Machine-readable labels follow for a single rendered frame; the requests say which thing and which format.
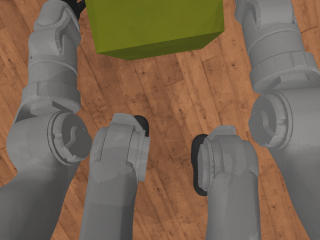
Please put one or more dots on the right robot forearm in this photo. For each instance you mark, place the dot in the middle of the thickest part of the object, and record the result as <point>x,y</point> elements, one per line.
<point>274,45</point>

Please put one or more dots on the robot left hand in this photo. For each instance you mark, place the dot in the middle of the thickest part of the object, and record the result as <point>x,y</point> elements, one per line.
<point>76,7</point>

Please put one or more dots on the left robot forearm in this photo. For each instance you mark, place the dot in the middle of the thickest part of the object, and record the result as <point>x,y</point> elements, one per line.
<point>52,63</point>

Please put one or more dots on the carton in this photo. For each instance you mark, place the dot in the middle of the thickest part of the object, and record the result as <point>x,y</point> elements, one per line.
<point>138,29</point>

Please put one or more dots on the robot right foot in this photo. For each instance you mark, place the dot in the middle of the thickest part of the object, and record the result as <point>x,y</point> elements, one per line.
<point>199,139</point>

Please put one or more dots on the robot left upper arm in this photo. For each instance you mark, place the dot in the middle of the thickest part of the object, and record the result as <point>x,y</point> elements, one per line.
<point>46,151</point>

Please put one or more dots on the robot right upper arm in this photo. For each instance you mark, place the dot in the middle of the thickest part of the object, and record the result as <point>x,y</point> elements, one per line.
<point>287,123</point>

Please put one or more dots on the left robot shin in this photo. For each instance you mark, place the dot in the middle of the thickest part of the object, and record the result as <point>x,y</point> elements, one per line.
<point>99,139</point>

